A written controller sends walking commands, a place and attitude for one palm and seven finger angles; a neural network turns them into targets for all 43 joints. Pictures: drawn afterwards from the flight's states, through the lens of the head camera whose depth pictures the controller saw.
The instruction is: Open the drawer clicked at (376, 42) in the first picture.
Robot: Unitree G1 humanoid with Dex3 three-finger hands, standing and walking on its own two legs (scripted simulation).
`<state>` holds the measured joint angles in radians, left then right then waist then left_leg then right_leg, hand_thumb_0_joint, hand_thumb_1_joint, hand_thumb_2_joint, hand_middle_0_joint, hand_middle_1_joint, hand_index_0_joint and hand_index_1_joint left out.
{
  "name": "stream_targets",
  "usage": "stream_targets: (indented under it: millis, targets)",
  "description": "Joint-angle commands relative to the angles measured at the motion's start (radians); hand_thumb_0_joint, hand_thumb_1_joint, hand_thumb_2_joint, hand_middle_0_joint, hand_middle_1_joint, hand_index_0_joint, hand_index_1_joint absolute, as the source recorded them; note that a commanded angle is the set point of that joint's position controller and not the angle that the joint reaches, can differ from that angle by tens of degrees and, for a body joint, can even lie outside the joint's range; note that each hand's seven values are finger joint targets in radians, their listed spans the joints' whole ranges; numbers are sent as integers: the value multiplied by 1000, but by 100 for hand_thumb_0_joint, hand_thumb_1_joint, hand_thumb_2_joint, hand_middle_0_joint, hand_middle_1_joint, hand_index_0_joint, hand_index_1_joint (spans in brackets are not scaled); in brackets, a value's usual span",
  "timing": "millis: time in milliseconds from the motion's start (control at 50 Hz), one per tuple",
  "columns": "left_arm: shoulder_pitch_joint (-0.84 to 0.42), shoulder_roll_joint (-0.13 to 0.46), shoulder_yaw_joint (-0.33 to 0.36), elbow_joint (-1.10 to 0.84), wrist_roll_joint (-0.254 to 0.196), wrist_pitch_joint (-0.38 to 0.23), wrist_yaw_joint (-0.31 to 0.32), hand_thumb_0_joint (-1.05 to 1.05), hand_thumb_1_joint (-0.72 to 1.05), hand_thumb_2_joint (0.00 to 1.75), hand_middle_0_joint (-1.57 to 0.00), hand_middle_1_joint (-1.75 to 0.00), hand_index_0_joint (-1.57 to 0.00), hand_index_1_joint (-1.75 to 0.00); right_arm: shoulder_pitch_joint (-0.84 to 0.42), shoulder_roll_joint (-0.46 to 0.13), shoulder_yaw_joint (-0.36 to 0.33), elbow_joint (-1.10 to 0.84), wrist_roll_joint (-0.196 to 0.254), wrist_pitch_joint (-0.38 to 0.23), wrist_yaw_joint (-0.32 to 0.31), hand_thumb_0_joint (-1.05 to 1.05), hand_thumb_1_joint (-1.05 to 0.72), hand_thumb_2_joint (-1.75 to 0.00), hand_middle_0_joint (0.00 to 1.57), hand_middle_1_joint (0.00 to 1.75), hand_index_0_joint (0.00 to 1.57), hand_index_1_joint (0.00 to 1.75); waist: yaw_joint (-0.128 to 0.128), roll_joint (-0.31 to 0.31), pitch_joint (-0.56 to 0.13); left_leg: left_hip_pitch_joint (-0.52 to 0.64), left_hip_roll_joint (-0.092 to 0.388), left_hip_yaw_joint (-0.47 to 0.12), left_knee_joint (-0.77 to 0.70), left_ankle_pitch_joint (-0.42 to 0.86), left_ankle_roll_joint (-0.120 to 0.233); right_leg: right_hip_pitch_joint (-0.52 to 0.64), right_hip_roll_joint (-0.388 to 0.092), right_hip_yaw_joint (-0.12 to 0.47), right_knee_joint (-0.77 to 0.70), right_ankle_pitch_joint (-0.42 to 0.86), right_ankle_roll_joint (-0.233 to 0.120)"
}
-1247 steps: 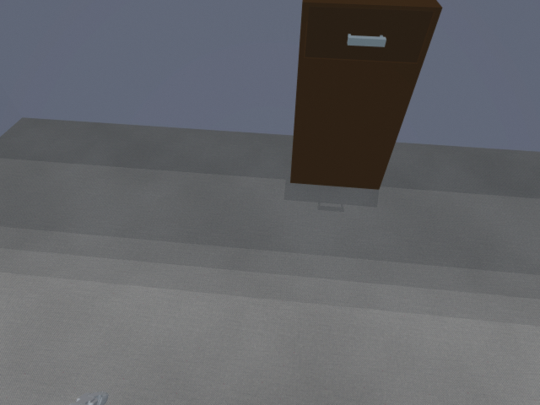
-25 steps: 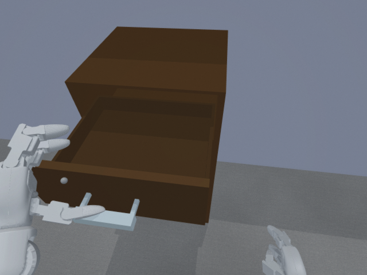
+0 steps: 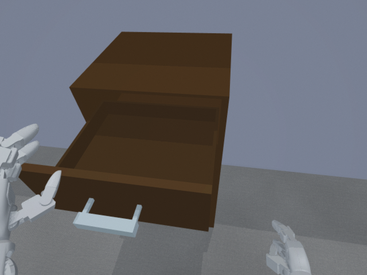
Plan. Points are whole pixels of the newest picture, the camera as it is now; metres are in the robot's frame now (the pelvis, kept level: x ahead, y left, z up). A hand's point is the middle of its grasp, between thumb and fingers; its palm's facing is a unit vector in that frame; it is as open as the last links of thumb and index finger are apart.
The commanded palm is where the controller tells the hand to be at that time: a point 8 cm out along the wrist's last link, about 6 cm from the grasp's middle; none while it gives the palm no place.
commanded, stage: draw the hand back to the body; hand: left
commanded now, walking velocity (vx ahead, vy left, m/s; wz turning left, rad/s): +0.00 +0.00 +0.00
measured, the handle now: (110, 214) +0.23 +0.20 +0.01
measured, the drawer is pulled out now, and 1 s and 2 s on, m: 0.30 0.30 0.30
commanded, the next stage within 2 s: step back with the hand held close in 0.24 s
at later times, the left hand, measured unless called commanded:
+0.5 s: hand (38, 197) +0.17 +0.24 +0.19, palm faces +0.41 -0.78 -0.47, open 7.4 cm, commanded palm +0.10 +0.28 +0.20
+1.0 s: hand (3, 247) +0.10 +0.24 +0.19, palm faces +0.40 -0.79 -0.46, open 7.4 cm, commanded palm +0.03 +0.29 +0.20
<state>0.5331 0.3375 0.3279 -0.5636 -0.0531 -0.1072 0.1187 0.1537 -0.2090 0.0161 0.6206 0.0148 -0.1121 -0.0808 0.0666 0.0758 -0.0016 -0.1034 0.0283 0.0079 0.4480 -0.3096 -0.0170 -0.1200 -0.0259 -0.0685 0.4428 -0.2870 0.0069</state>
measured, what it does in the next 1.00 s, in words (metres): shifts its weight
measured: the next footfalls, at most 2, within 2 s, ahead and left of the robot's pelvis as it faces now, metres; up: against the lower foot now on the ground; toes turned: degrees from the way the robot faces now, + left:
right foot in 1.22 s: -0.07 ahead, -0.12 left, +0.00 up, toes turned -2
right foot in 1.78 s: -0.26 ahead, -0.12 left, +0.00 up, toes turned -3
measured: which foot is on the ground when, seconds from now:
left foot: down 0.00-1.00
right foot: down 0.00-1.00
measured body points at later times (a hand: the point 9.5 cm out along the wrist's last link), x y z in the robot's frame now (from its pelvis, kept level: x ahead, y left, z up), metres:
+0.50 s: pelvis -0.02 +0.00 +0.00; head -0.01 -0.02 +0.45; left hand +0.14 +0.28 +0.22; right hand +0.17 -0.23 -0.09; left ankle -0.04 +0.13 -0.74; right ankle -0.03 -0.12 -0.74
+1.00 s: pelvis -0.09 +0.01 -0.01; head -0.06 +0.01 +0.44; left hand +0.08 +0.28 +0.21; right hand +0.10 -0.22 -0.09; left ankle -0.04 +0.13 -0.74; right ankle -0.03 -0.12 -0.74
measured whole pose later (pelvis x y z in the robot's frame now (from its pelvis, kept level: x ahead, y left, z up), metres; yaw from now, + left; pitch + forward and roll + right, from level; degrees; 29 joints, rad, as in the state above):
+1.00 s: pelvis -0.09 +0.01 -0.01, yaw +1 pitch +1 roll -1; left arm 0.58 0.40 0.41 -0.68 -0.05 -0.23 0.16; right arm 0.17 -0.22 0.00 0.57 0.02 -0.07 -0.08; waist 0.00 0.01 0.04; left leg -0.40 0.01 -0.01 0.64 -0.29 0.01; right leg -0.39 -0.05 -0.08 0.57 -0.20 0.01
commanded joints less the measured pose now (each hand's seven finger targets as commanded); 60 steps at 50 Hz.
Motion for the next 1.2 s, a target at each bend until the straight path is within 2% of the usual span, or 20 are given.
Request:
stream_targets:
  millis: [0,280,320,340,360,380,460,520,600,640,740,820,920,940,960,1000,1040,1060,1120,1180]
  targets:
    - [-71,150,95,-193,-8,-50,16,0,87,88,-20,-32,-20,-32,-127,-88,-29,-169,3,-58,-7,0,-90,-90,20,30,20,30,-9,-27,-73,8,22,11,-34,358,24,12,-17,-14,-46,327,-14]
    - [-72,161,109,-163,-13,-53,20,0,90,90,-20,-30,-20,-30,-136,-84,-26,-167,4,-61,-12,0,-90,-90,20,30,20,30,-3,-45,-39,-15,19,3,-43,259,26,-6,-17,-5,-66,234,-16]
    - [-75,166,112,-180,-12,-58,20,0,90,90,-20,-30,-20,-30,-138,-86,-28,-169,5,-63,-11,0,-90,-90,20,30,20,30,-1,-19,-52,-9,17,8,-39,262,28,-3,-19,0,-66,239,-17]
    - [-273,320,271,-249,-17,-114,26,0,90,90,-20,-30,-20,-30,-57,-102,-19,-199,17,-42,0,0,-90,-90,20,30,20,30,-56,43,67,-101,23,-16,-8,186,44,-103,-73,69,-117,262,-17]
    - [-170,256,224,-170,-13,-121,16,0,90,90,-20,-30,-20,-30,-68,-88,-26,-172,16,-30,-1,0,-90,-90,20,30,20,30,-61,-84,38,-95,27,-31,20,168,46,-113,-96,83,-127,279,-21]
    - [-89,206,180,-135,-10,-119,6,0,90,90,-20,-30,-20,-30,-78,-93,-29,-180,16,-17,-2,0,-90,-90,20,30,20,30,-66,-153,12,-75,21,-25,48,182,50,-119,-110,81,-121,315,-23]
    - [41,191,172,-196,-9,-133,4,0,90,90,-20,-30,-20,-30,-90,-113,-43,-205,12,9,-2,0,-90,-90,20,30,20,30,-67,-46,-125,-69,40,-25,40,349,50,-44,-121,49,-28,423,-24]
    - [79,212,199,-237,-9,-137,13,0,90,90,-20,-30,-20,-30,-94,-116,-57,-227,15,31,-3,0,-90,-90,20,30,20,30,-67,-75,-153,-101,60,-45,33,435,46,-22,-102,33,13,434,-16]
    - [113,241,237,-280,-11,-148,26,0,90,90,-20,-30,-20,-30,-96,-115,-67,-238,15,39,-8,0,-90,-90,20,30,20,30,-63,-38,-167,-145,83,-81,5,456,47,-20,-79,20,56,381,-13]
    - [112,257,250,-299,-10,-154,31,0,90,90,-20,-30,-20,-30,-104,-119,-69,-240,13,34,-11,0,-90,-90,20,30,20,30,-59,9,-161,-177,93,-95,-17,409,50,-30,-71,23,69,315,-11]
    - [94,253,247,-306,-8,-166,42,0,90,90,-20,-30,-20,-30,-89,-126,-70,-234,13,7,-10,0,-90,-90,20,30,20,30,-57,31,-129,-281,110,-103,-54,211,63,-45,-64,39,100,189,-7]
    - [61,238,232,-276,-7,-173,48,0,90,90,-20,-30,-20,-30,-69,-123,-66,-228,15,-10,-6,0,-90,-90,20,30,20,30,-67,-54,-84,-348,86,-93,-14,8,63,-99,-95,94,44,84,-17]
    - [16,238,210,-280,-5,-175,61,0,90,90,-20,-30,-20,-30,-48,-120,-64,-196,11,-18,-4,0,-90,-90,20,30,20,30,-82,-172,-64,-179,-3,-33,216,-86,34,-349,-209,184,-143,-140,-76]
    - [5,269,234,-289,-1,-172,68,0,90,90,-20,-30,-20,-30,-53,-124,-68,-187,8,-18,-8,0,-90,-90,20,30,20,30,-81,-168,-74,-144,-4,-29,222,-76,33,-373,-215,186,-147,-145,-84]
    - [8,239,211,-295,-3,-172,67,0,90,90,-20,-30,-20,-30,-51,-116,-60,-188,4,-19,-8,0,-90,-90,20,30,20,30,-83,-164,-76,-146,7,-42,182,-70,38,-355,-208,155,-118,-121,-79]
    - [10,244,223,-304,-1,-176,69,0,90,90,-20,-30,-20,-30,-69,-121,-58,-204,2,-20,-11,0,-90,-90,20,30,20,30,-78,-76,-49,-223,66,-112,48,-103,55,-320,-139,110,-38,-144,-41]
    - [10,261,243,-326,8,-190,74,0,90,90,-20,-30,-20,-30,-91,-135,-57,-229,8,-31,-14,0,-90,-90,20,30,20,30,-73,112,-27,-430,171,-223,-167,-241,93,-163,-42,57,152,-184,-4]
    - [6,247,245,-338,16,-198,76,0,90,90,-20,-30,-20,-30,-83,-130,-52,-237,7,-37,-13,0,-90,-90,20,30,20,30,-68,179,-42,-537,218,-282,-237,-298,114,-61,3,30,297,-123,6]
    - [38,249,250,-330,15,-206,63,0,90,90,-20,-30,-20,-30,-60,-121,-59,-226,3,-60,4,0,-90,-90,20,30,20,30,-54,75,-95,-413,205,-218,-89,71,116,-94,-8,49,269,-45,0]
    - [41,244,244,-322,5,-215,44,0,90,90,-20,-30,-20,-30,-61,-127,-53,-196,-7,-78,17,0,-90,-90,20,30,20,30,-56,90,-100,-334,199,-198,-42,246,108,-108,-11,44,160,23,-2]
